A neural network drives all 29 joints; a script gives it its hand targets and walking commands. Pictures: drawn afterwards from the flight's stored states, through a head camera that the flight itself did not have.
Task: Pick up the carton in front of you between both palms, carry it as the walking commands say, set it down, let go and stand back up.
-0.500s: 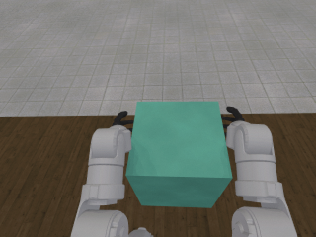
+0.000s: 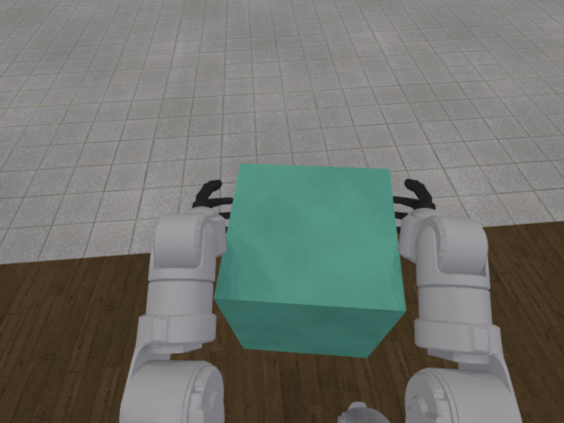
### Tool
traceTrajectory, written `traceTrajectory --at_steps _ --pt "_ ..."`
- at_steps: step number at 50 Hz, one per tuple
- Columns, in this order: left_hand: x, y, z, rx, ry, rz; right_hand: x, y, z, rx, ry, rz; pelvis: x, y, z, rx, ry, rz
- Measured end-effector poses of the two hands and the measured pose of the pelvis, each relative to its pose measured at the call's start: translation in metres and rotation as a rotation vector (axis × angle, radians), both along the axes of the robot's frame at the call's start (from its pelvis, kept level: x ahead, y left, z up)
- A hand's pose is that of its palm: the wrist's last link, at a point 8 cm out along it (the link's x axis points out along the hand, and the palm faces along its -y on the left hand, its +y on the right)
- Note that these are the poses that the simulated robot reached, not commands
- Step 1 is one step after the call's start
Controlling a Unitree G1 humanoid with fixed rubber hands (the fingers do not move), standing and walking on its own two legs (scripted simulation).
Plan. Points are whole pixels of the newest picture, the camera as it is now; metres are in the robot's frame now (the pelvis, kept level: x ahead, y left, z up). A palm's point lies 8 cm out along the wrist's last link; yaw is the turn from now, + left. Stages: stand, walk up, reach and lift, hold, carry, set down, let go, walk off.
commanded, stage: carry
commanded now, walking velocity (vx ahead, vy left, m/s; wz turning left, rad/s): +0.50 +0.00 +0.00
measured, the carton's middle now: (308, 268) +0.36 -0.02 -0.01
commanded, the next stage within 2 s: none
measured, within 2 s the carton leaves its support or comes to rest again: neither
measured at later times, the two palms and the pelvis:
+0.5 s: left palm (219, 118) +0.63 +0.13 +0.08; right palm (370, 112) +0.65 -0.15 +0.07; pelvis +0.27 -0.02 -0.02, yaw +1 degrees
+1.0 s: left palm (227, 45) +0.93 +0.14 +0.07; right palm (347, 41) +0.92 -0.15 +0.07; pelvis +0.55 +0.01 -0.05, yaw +0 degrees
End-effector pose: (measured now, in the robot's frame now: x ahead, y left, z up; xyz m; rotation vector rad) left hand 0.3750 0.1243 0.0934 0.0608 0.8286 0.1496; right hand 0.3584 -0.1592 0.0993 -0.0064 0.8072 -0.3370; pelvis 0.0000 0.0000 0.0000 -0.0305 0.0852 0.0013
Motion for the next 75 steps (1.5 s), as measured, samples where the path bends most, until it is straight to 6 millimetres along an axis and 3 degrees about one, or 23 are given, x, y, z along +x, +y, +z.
traceTrajectory --at_steps 5,8,12,18,24,30,33,38,43,51,55,59,62,69,75 --pt "0.061 -0.005 0.017 0.006 -0.070 0.015 0.067 -0.005 0.016 0.014 -0.069 0.009 0.057 -0.008 -0.004 0.015 0.011 -0.003" --pt "0.099 -0.011 0.017 0.022 -0.074 0.022 0.108 -0.011 0.012 0.011 -0.072 0.034 0.100 -0.016 -0.015 0.027 0.013 -0.005" --pt "0.139 -0.016 -0.001 0.055 -0.053 0.052 0.161 -0.016 -0.011 0.000 -0.049 0.106 0.152 -0.027 -0.034 0.036 0.012 -0.005" --pt "0.171 -0.009 -0.032 0.044 0.065 0.124 0.212 -0.008 -0.040 0.009 0.067 0.154 0.204 -0.033 -0.024 0.048 0.007 0.011" --pt "0.238 0.003 -0.017 0.039 -0.016 0.170 0.281 0.004 -0.033 0.039 -0.014 0.162 0.259 -0.026 -0.022 0.046 0.008 0.005" --pt "0.326 0.019 -0.006 0.016 -0.094 0.143 0.358 0.019 -0.020 0.019 -0.095 0.134 0.340 -0.004 -0.039 0.016 0.009 0.008" --pt "0.372 0.027 -0.014 0.015 -0.120 0.083 0.394 0.027 -0.021 -0.023 -0.118 0.114 0.378 0.007 -0.055 0.021 0.006 0.004" --pt "0.420 0.027 -0.039 0.025 0.007 0.004 0.423 0.027 -0.045 -0.029 0.012 0.050 0.423 0.018 -0.048 0.003 0.008 0.002" --pt "0.466 0.021 -0.044 0.005 0.027 -0.004 0.465 0.022 -0.045 -0.003 0.027 -0.007 0.468 0.020 -0.043 0.000 0.006 0.005" --pt "0.564 0.011 -0.026 0.013 -0.071 0.027 0.575 0.011 -0.027 0.012 -0.069 0.021 0.563 0.006 -0.053 0.030 0.011 -0.003" --pt "0.611 0.003 -0.035 0.051 -0.072 0.048 0.632 0.003 -0.043 0.002 -0.067 0.089 0.619 -0.007 -0.074 0.037 0.009 -0.008" --pt "0.633 0.003 -0.062 0.057 0.036 0.097 0.667 0.003 -0.072 0.004 0.040 0.142 0.656 -0.015 -0.070 0.048 0.009 0.005" --pt "0.649 0.007 -0.075 0.047 0.078 0.126 0.691 0.007 -0.083 0.007 0.080 0.154 0.682 -0.017 -0.065 0.054 0.007 0.011" --pt "0.729 0.017 -0.050 0.040 -0.040 0.181 0.770 0.019 -0.070 0.055 -0.037 0.150 0.745 -0.009 -0.063 0.047 0.009 0.005" --pt "0.815 0.034 -0.040 0.024 -0.102 0.140 0.847 0.034 -0.056 0.017 -0.101 0.134 0.829 0.011 -0.079 0.018 0.015 0.005"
